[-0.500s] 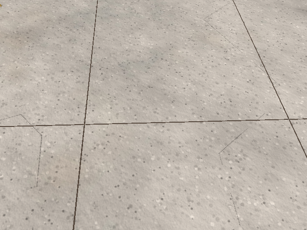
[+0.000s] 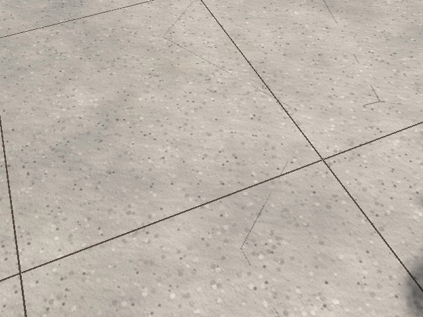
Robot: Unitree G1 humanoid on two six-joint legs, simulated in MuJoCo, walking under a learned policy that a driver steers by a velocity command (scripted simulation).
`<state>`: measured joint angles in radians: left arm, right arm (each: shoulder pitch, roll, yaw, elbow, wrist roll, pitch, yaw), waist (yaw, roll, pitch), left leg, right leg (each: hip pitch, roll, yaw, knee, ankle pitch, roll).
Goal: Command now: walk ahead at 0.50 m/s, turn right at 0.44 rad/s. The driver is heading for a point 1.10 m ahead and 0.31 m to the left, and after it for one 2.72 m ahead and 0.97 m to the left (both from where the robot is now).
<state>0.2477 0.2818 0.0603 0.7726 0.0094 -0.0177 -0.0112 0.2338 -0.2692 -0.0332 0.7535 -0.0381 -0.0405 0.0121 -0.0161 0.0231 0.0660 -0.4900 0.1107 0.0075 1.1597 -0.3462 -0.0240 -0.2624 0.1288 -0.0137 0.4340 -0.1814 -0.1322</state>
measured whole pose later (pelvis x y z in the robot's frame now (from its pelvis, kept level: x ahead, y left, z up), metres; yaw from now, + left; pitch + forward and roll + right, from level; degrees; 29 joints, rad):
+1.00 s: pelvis +0.57 +0.05 +0.00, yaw +23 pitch +1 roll +0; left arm 0.13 0.26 0.01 0.71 0.04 -0.07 0.01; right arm 0.36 -0.32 -0.07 0.80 -0.02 -0.02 0.01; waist -0.05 0.03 0.02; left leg -0.32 -0.09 -0.08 1.07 -0.41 0.07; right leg -0.36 0.01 -0.02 0.51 -0.18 -0.03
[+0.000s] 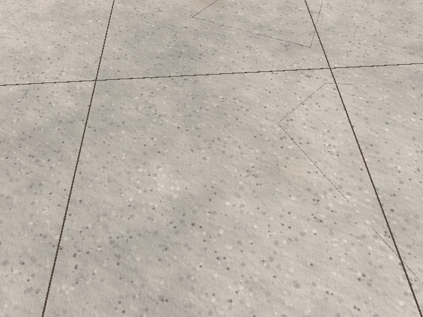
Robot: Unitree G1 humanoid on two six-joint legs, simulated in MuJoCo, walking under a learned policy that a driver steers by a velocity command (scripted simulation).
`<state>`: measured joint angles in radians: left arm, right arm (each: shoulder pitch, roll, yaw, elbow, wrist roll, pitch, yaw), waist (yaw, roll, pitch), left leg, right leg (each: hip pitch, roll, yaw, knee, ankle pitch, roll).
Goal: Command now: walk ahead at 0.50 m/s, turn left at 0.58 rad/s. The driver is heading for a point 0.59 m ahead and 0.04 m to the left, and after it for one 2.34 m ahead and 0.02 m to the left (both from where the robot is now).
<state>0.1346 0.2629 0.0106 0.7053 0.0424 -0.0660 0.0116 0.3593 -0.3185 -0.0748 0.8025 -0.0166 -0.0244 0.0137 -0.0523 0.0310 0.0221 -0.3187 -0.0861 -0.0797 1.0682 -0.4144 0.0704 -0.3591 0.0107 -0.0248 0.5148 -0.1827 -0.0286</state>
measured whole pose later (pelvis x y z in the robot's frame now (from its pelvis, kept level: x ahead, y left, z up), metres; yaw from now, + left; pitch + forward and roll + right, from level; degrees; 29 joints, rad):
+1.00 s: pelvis +0.52 +0.11 -0.02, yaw +7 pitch +1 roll +0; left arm 0.11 0.24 0.03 0.77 0.04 -0.03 -0.04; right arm 0.40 -0.24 -0.02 0.93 -0.02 -0.06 -0.03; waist -0.03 0.00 0.05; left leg 0.05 0.00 0.21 0.58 -0.45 0.05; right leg -0.46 0.06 -0.11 0.57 -0.15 -0.15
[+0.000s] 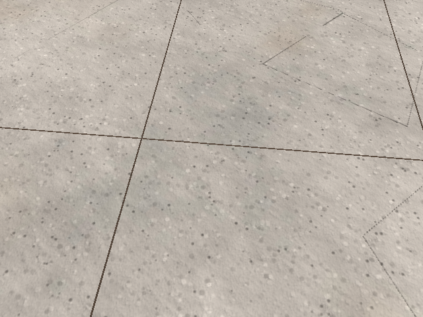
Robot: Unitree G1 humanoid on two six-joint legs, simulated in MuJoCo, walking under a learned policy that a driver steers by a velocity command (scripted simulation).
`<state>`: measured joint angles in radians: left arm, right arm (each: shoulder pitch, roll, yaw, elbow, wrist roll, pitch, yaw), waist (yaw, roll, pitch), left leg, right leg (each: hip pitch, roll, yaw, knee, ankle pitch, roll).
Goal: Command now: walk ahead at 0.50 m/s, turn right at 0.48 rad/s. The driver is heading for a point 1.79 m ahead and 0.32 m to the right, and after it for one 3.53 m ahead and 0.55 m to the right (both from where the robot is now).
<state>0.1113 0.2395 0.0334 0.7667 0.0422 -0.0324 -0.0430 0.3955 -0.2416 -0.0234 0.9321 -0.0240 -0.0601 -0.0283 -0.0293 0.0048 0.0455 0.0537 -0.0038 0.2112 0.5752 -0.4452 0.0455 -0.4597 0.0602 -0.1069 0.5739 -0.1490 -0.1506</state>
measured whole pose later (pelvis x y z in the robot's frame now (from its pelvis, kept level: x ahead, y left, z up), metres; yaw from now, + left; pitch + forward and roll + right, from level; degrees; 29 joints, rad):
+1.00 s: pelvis +0.52 -0.10 +0.01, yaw -27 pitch +2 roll +1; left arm 0.04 0.24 0.01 0.72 0.06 -0.05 -0.04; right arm 0.46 -0.24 -0.03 0.94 -0.01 -0.06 0.01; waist -0.07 0.00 0.03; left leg -0.03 0.04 0.12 0.55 -0.43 0.00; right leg -0.44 0.01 -0.06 0.54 -0.13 -0.09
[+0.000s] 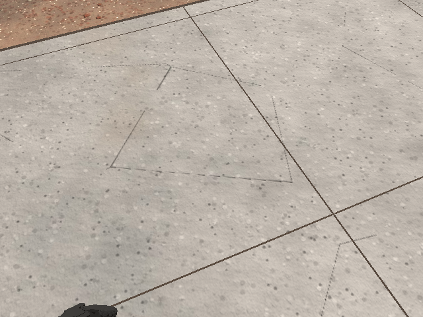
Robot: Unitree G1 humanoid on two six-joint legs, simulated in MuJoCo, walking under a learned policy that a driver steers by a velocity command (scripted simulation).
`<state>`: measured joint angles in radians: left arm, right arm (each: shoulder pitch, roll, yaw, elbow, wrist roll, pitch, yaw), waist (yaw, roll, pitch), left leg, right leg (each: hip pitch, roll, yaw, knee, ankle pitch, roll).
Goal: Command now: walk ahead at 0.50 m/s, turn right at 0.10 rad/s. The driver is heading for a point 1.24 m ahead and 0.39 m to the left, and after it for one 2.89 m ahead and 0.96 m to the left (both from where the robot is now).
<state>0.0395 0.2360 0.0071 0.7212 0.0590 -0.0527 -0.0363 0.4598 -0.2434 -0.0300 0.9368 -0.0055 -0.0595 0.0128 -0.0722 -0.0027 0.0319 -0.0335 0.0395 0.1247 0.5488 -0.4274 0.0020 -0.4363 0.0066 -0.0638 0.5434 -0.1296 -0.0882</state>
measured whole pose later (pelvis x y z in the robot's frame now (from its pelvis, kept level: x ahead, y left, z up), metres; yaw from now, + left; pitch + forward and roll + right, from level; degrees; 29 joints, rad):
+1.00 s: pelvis +0.53 +0.09 +0.01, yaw +29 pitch +2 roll +1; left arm 0.03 0.25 0.01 0.73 0.03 -0.05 -0.02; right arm 0.43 -0.29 -0.08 0.87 -0.02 -0.04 0.00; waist -0.10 -0.02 0.03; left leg 0.00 -0.14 -0.20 0.36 -0.37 0.09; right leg -0.53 -0.03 0.03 0.56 -0.10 0.03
